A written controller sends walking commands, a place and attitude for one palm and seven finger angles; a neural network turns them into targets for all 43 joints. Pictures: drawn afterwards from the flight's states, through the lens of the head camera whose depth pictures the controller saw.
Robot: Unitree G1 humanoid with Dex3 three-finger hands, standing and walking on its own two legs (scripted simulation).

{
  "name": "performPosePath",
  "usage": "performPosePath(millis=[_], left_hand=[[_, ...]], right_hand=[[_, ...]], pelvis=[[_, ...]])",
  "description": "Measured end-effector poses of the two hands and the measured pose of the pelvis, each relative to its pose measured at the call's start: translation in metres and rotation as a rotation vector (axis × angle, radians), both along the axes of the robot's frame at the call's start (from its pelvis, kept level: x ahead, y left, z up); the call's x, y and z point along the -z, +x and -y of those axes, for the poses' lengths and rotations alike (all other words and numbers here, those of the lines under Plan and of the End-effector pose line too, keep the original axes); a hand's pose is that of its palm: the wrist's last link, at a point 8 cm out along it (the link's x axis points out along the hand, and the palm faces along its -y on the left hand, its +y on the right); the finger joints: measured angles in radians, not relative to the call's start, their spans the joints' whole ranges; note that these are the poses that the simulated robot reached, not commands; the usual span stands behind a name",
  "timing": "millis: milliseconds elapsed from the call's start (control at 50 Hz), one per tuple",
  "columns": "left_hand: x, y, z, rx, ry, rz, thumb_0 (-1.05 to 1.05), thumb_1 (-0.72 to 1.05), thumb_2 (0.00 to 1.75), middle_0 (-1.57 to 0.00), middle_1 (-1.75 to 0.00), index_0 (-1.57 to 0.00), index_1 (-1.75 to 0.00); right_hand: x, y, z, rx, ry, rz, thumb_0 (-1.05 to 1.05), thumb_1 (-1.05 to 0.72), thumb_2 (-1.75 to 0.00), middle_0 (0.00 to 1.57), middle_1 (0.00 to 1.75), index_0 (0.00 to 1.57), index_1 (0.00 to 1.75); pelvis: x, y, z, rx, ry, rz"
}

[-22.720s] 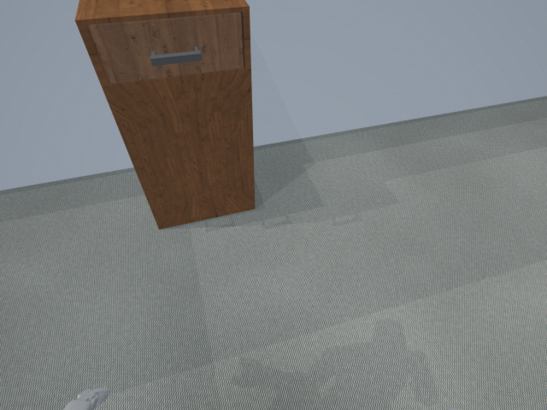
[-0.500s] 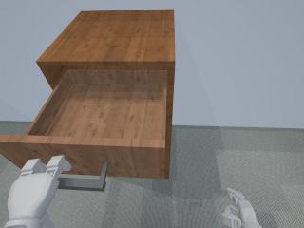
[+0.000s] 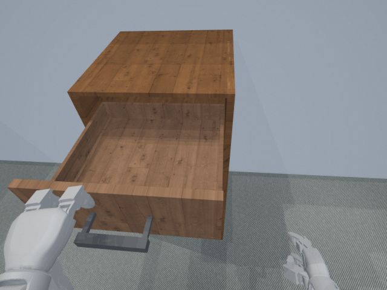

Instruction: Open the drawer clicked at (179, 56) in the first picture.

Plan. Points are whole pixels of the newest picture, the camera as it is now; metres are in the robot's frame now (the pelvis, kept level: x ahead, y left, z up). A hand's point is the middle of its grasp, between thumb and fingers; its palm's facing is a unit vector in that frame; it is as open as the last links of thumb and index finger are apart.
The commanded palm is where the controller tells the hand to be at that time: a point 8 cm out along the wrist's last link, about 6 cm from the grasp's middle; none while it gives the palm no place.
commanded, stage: lift the hand off the handle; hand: left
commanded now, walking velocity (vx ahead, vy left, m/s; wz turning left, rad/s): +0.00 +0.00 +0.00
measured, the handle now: (116, 231) +0.21 +0.20 +0.05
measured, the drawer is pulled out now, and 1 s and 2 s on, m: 0.30 0.30 0.30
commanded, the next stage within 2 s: draw the hand back to the body in 0.74 s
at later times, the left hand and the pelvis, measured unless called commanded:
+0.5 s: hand (45, 219) +0.16 +0.25 +0.17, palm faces +0.17 -0.08 -0.98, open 13.8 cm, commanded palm +0.12 +0.24 +0.23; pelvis -0.01 +0.00 +0.01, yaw +0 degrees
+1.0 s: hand (43, 216) +0.16 +0.24 +0.19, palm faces +0.13 -0.06 -0.99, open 13.8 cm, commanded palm +0.12 +0.25 +0.24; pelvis -0.02 -0.01 +0.02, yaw +2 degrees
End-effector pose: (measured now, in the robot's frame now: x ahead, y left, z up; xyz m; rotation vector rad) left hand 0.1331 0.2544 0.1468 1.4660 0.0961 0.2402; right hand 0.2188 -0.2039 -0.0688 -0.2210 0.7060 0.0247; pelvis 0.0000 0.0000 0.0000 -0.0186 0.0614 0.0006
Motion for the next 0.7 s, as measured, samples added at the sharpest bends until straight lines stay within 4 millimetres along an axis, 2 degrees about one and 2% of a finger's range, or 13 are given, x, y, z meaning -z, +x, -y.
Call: performPosePath(millis=[260, 360, 700], left_hand=[[-0.043, 0.001, 0.002, 0.022, 0.002, 0.049, 0.0, -0.49, 0.3, -0.32, -1.2, -0.35, -1.22], [-0.06, 0.0, 0.005, 0.033, 0.005, 0.074, 0.0, -0.49, 0.3, -0.32, -1.2, -0.33, -1.21], [-0.099, -0.004, 0.004, 0.056, 0.045, 0.097, 0.0, -0.49, 0.3, -0.32, -1.2, -0.32, -1.2]], right_hand=[[-0.012, 0.003, -0.018, -0.036, 0.037, 0.019, 0.01, -0.91, -0.9, 0.2, 0.3, 0.2, 0.3], [-0.015, 0.001, -0.018, -0.039, 0.05, 0.022, 0.01, -0.91, -0.9, 0.2, 0.3, 0.2, 0.3], [-0.023, -0.005, -0.01, -0.06, 0.043, 0.048, 0.01, -0.91, -0.9, 0.2, 0.3, 0.2, 0.3]], pelvis=[[-0.009, -0.002, -0.005, -0.004, -0.001, 0.043], [-0.012, -0.004, -0.005, -0.003, 0.0, 0.058], [-0.017, -0.02, 0.006, -0.02, 0.008, 0.103]])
